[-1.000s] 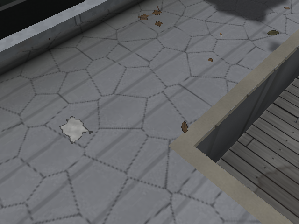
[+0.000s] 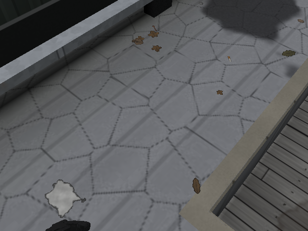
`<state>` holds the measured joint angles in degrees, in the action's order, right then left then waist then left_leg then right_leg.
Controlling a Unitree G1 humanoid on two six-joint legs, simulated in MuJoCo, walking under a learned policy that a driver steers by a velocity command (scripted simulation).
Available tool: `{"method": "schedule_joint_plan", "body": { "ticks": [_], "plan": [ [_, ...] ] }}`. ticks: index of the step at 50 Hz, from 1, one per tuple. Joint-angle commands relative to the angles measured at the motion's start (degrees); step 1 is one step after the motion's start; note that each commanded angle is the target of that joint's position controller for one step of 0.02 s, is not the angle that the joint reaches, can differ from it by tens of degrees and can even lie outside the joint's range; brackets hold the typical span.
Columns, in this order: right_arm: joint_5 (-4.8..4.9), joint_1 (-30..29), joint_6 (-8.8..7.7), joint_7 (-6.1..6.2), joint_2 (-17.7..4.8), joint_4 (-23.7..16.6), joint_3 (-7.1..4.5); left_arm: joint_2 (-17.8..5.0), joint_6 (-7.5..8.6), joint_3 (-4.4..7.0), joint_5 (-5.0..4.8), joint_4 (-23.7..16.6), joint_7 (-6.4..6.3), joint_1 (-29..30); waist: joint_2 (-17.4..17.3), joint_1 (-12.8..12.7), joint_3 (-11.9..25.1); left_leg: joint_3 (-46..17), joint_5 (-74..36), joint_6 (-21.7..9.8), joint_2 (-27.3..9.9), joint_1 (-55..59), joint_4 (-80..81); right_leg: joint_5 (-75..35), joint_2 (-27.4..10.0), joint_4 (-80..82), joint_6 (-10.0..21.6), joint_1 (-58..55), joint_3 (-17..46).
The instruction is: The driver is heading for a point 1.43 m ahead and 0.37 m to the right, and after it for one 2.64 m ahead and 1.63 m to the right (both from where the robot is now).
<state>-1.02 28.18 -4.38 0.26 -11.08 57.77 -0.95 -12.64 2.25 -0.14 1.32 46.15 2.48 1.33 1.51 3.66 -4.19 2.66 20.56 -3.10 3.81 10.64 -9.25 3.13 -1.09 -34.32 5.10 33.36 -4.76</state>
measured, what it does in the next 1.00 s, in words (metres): walks ahead: right foot, then left foot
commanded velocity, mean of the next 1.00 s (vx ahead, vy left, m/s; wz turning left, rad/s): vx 0.50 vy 0.00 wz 0.00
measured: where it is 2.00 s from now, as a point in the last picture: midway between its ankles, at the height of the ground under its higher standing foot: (153, 109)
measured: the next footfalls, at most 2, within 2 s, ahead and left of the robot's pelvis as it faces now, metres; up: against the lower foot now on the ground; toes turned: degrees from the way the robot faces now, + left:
right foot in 0.04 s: +0.21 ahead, -0.08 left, +0.00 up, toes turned -3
left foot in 0.64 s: +0.53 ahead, +0.08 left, +0.00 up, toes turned +4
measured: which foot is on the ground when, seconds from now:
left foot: down 0.00-0.04, up 0.06-0.62, down 0.64-1.00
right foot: up 0.00-0.02, down 0.04-0.66, up 0.68-1.00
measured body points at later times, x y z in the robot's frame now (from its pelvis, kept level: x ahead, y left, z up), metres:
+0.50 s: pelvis +0.27 -0.02 +0.01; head +0.30 -0.03 +0.46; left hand +0.22 +0.22 -0.13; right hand +0.46 -0.25 -0.11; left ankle +0.46 +0.11 -0.68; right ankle +0.17 -0.08 -0.73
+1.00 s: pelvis +0.55 +0.03 +0.02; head +0.57 +0.04 +0.47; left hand +0.68 +0.26 -0.12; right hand +0.50 -0.22 -0.13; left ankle +0.50 +0.08 -0.73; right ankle +0.68 -0.13 -0.67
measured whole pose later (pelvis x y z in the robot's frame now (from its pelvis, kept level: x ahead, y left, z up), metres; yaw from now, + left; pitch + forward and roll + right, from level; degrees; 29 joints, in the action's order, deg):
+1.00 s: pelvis +0.55 +0.03 +0.02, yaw +0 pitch +0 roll +0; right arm -0.8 23.1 -4.9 0.5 -10.8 61.6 -2.0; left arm -12.2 1.6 2.0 2.4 52.2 1.9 -7.1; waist 1.9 1.7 -2.5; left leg 5.5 12.2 -6.3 5.4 -1.2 -13.1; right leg 3.7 -5.5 -45.5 0.7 34.9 -1.0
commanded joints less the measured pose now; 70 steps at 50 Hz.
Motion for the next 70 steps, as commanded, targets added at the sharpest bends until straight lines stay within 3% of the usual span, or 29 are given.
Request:
{"method": "schedule_joint_plan", "body": {
  "ticks": [1,2,3,4,5,6,8,11,18,27,29,31,32,33,34,35,36,39,45,50,56,59,60,61,62,63,65,67,70],
  "plan": [
    [-0.45,-1.0,0.04,1.13,-10.4,-1.5,-2.07,-8.5,0.92,3.15,-0.51,1.0,-1.62,-12.2,-7.6,-9.2,5.7,-2.5,-64.7,-4.2,-15.2,-3.5,-18.6,5.6,4.7,3.2,3.4,-17.9,-0.4],
    [-0.15,-1.5,0.39,1.16,-10.5,-1.6,-2.1,-9.7,1.38,3.96,-0.06,4.0,-2.29,-21.5,-6.5,-13.2,9.9,-0.9,-57.3,-3.4,-13.3,-9.3,-30.7,4.0,3.4,7.0,4.7,-30.1,0.8],
    [0.07,0.4,0.45,1.04,-7.3,-3.3,-1.31,-14.8,1.56,5.35,1.31,5.4,-3.12,-29.8,1.0,-13.9,17.1,1.7,-32.7,-2.7,-9.4,-21.3,-49.1,7.9,-10.7,6.1,6.9,-44.0,16.0],
    [1.72,7.2,0.7,0.4,-2.6,-3.6,-0.73,-16.9,1.04,5.8,1.24,5.0,-2.9,-27.8,12.3,-8.6,22.0,-1.0,11.3,-1.0,1.7,-41.0,-68.2,12.8,-24.3,14.9,15.3,-53.5,45.8],
    [0.1,0.3,1.33,0.66,-9.3,-3.6,-2.44,-12.8,0.65,5.0,-0.97,4.1,-2.49,-21.9,3.1,-8.1,15.7,-7.0,5.9,-2.3,-2.1,-44.5,-69.7,16.4,-20.4,17.3,12.7,-46.3,42.5],
    [0.19,-4.7,0.97,-0.01,-10.0,-5.2,-2.9,-9.3,0.89,3.88,-1.08,3.3,-1.98,-16.1,1.6,-6.2,7.8,-6.3,-0.2,-2.3,-4.6,-44.2,-66.3,13.8,-18.1,19.7,11.1,-36.5,32.6],
    [-0.25,-6.1,1.31,-0.65,-7.5,-4.8,-2.63,-6.5,1.94,3.15,-0.66,4.2,-1.63,-14.1,0.7,-3.2,2.7,-6.0,-4.1,-1.7,-7.6,-39.4,-60.3,3.1,-13.0,22.7,8.0,-26.3,22.6],
    [-1.12,-5.4,3.16,-1.62,-5.7,-4.2,-2.51,-6.1,3.54,2.81,-0.93,6.5,-1.4,-16.8,1.4,-1.0,2.9,-4.9,-5.7,0.0,-8.3,-36.0,-55.8,-2.5,-10.4,25.2,7.0,-22.4,16.7],
    [-0.56,-23.1,2.93,-2.06,-6.0,-8.7,-2.2,-6.0,3.16,2.46,-1.32,9.8,-1.57,-25.1,0.1,-4.5,-1.3,-1.4,-19.8,2.6,-9.7,-50.3,-41.1,-10.9,-8.6,28.3,5.0,-29.8,10.1],
    [-0.65,-35.8,2.3,-2.29,-5.8,-12.9,-1.24,-6.1,3.63,2.4,0.19,12.8,-3.11,-31.4,2.9,-6.4,-2.5,1.9,-17.1,-1.0,-6.3,-49.3,-26.2,-23.7,-10.3,22.6,4.9,-41.9,8.0],
    [-0.63,-32.1,1.88,-1.88,-6.7,-11.9,-1.71,-7.1,3.49,2.83,0.38,12.8,-3.44,-29.3,2.9,-3.7,-1.3,2.8,-12.5,-2.9,-4.4,-42.8,-23.0,-34.0,-10.8,17.9,4.1,-42.2,7.0],
    [-0.81,-17.8,1.19,-0.89,-8.6,-7.1,-3.11,-8.7,3.06,3.4,0.12,12.7,-3.17,-27.4,2.5,2.2,5.9,3.7,-13.0,-5.6,-1.3,-26.0,-18.7,-43.4,-9.3,2.6,2.5,-40.1,5.3],
    [-1.76,-5.6,0.61,0.14,-12.1,-3.7,-4.35,-7.4,3.1,3.14,-0.41,11.6,-3.45,-26.5,0.4,6.1,13.4,-2.5,-14.7,-7.9,-7.6,-9.3,-19.3,-32.8,-7.4,-11.8,1.5,-30.2,4.3],
    [-2.35,0.3,0.81,1.0,-18.5,-3.2,-6.23,-1.3,2.88,1.76,-2.63,10.2,-2.66,-32.9,-13.0,4.7,24.2,-31.3,-8.5,-16.9,-25.7,10.7,-16.1,4.8,3.8,-37.8,-2.4,-8.8,0.0],
    [0.0,-4.4,1.37,0.3,-16.0,-3.1,-5.59,-4.7,2.59,2.58,-1.55,10.4,-2.94,-31.9,-9.7,2.3,24.5,-43.2,-8.4,-16.4,-27.0,8.5,-7.3,24.9,5.9,-44.6,-1.5,-2.1,7.9],
    [0.63,-12.5,1.18,0.33,-13.3,-4.1,-4.86,-5.6,2.48,3.06,-1.09,9.0,-3.07,-26.7,-7.0,-0.6,12.5,-32.7,-5.1,-14.1,-24.7,-1.4,-5.8,19.6,2.1,-43.7,-1.0,1.8,8.5],
    [0.42,-17.0,0.62,0.12,-9.0,-4.9,-3.78,-5.4,2.85,2.94,-0.56,8.4,-2.99,-23.1,-3.1,-1.7,6.2,-25.5,-10.1,-12.2,-22.4,-10.1,-3.9,15.7,-0.2,-39.8,-0.8,0.5,8.3],
    [0.29,-14.7,-0.83,-0.05,-4.8,-1.8,-2.29,-3.0,1.29,3.03,1.19,8.9,-2.1,-24.0,-4.0,-5.7,2.5,-12.7,-24.5,-9.1,-17.0,-21.9,-1.8,14.2,-2.5,-33.5,-1.6,-7.8,7.2],
    [0.11,-9.0,-1.24,0.09,-7.6,-0.3,-2.73,-2.9,0.17,3.0,1.51,4.6,-0.5,-11.9,-3.0,-4.8,-0.8,-8.3,-20.6,-9.2,-14.6,-20.6,2.9,2.9,-4.7,-20.2,-4.0,1.4,3.9],
    [0.69,-1.3,-1.14,0.33,-5.3,3.1,-1.6,-1.6,-0.74,2.1,0.41,2.1,-0.79,-4.1,-6.5,-1.3,-0.2,-6.2,-27.0,-7.6,-13.3,-11.8,1.3,-1.3,-3.0,-7.7,-4.6,3.5,1.4],
    [-0.25,2.7,-0.57,0.89,-6.9,5.7,-1.37,-1.3,0.24,1.22,1.17,-0.5,-0.56,1.8,-5.0,-0.3,-2.1,-4.6,-41.5,-8.6,-17.0,-2.5,-3.6,5.6,-0.5,-0.8,-0.9,4.2,-1.3],
    [-0.57,-0.1,-0.57,0.83,-8.0,5.7,-1.36,-2.9,0.97,2.04,0.52,2.2,-0.91,-7.5,-6.2,-5.7,3.4,0.2,-62.7,-6.2,-16.4,-4.0,-16.7,8.8,4.5,2.5,3.5,-12.2,-3.5],
    [-0.38,-2.6,-0.58,0.98,-8.6,4.5,-1.33,-4.0,1.32,2.99,0.17,5.4,-1.28,-16.7,-5.4,-10.5,7.3,1.9,-60.3,-4.8,-15.1,-8.8,-26.2,5.5,5.1,6.5,5.1,-24.0,-2.2],
    [-0.01,-3.7,-0.84,0.77,-8.6,2.7,-1.27,-7.8,1.81,4.52,0.93,8.7,-2.13,-26.2,-1.3,-13.4,12.0,3.5,-43.5,-3.4,-13.1,-19.7,-39.2,7.5,-1.5,7.5,7.2,-37.4,6.2],
    [1.58,1.2,-0.93,-0.11,-3.7,0.9,-0.47,-14.0,1.54,6.28,1.91,9.2,-2.52,-30.9,11.4,-11.3,18.2,6.0,-3.8,-0.4,-2.6,-39.9,-62.7,8.1,-18.4,11.6,16.0,-52.3,35.4],
    [0.14,-3.1,-0.93,-0.28,-9.4,0.2,-1.79,-12.7,0.98,6.14,-0.56,9.2,-1.97,-28.7,5.6,-11.4,18.2,-3.8,7.3,-0.9,-1.2,-47.9,-68.6,11.4,-18.9,17.7,17.7,-51.5,45.1],
    [-0.09,-11.0,-1.84,-0.79,-8.4,-3.5,-1.59,-7.1,1.11,4.86,-0.67,7.5,-1.67,-18.3,-0.5,-7.2,4.3,-5.3,-2.5,-0.6,-7.1,-50.9,-65.1,10.6,-15.7,21.3,14.0,-35.7,32.8],
    [-1.5,-11.0,-0.59,-0.83,-6.8,-4.8,-1.55,-3.9,2.05,3.88,-0.73,8.1,-2.0,-16.8,-1.7,-3.0,2.1,-5.7,-4.6,1.2,-9.2,-44.3,-59.4,-0.5,-10.6,22.5,10.7,-25.8,25.0],
    [-2.12,-11.8,1.53,-1.32,-5.3,-7.3,-1.16,-5.9,3.25,4.06,-1.01,8.7,-2.15,-19.4,-0.9,-1.8,2.8,-4.1,-6.1,3.9,-8.9,-42.4,-55.2,-7.9,-7.8,22.7,10.5,-21.2,20.7]
  ]
}}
